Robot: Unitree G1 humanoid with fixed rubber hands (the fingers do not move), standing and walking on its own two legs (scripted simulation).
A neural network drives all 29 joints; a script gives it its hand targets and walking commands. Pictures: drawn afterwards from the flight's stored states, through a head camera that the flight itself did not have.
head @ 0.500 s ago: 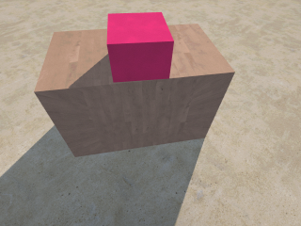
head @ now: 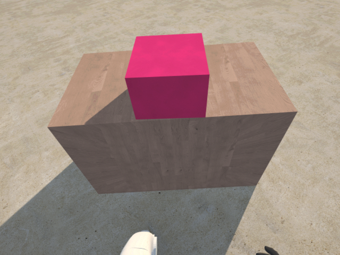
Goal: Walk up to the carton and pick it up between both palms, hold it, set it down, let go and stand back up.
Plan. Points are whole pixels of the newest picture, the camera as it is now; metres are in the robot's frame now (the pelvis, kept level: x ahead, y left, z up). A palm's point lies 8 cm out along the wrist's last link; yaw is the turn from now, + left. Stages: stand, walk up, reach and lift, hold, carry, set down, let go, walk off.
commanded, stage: walk up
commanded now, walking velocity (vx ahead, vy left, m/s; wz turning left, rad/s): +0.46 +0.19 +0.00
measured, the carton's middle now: (169, 75) +0.78 +0.10 -0.02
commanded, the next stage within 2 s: none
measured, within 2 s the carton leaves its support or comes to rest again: neither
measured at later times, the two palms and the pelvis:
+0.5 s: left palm (98, 187) +0.32 +0.29 -0.14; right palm (262, 243) +0.20 -0.20 -0.13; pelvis +0.23 +0.04 +0.00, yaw +0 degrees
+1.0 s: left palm (130, 184) +0.34 +0.19 -0.15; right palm (269, 216) +0.28 -0.24 -0.16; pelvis +0.27 -0.02 -0.01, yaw +0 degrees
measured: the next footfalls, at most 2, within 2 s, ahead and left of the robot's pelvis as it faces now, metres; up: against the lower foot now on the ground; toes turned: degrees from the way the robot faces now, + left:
left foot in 0.18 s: +0.28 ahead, +0.17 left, +0.00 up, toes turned +10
right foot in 0.64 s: +0.41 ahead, -0.10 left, +0.00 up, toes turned -7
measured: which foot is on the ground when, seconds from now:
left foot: up 0.00-0.16, down 0.18-0.66, up 0.68-1.00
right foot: down 0.00-0.22, up 0.24-0.62, down 0.64-1.00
